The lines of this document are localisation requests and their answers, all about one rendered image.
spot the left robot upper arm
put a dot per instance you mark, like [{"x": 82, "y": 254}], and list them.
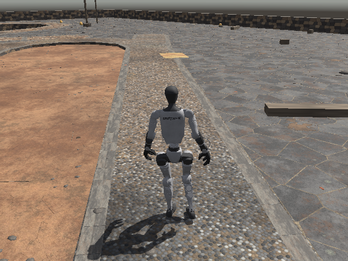
[{"x": 152, "y": 124}]

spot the left robot hand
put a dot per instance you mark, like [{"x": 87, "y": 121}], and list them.
[{"x": 151, "y": 152}]

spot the robot left forearm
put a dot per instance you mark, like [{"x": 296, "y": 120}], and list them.
[{"x": 148, "y": 143}]

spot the robot head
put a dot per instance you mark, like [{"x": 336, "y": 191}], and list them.
[{"x": 171, "y": 93}]

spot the robot left shin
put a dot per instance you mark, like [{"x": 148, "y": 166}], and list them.
[{"x": 168, "y": 192}]

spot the right robot upper arm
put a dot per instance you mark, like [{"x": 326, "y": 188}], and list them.
[{"x": 192, "y": 123}]

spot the right robot hand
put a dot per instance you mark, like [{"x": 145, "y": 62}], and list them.
[{"x": 207, "y": 157}]

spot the robot right forearm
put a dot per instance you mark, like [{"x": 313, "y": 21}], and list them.
[{"x": 201, "y": 143}]

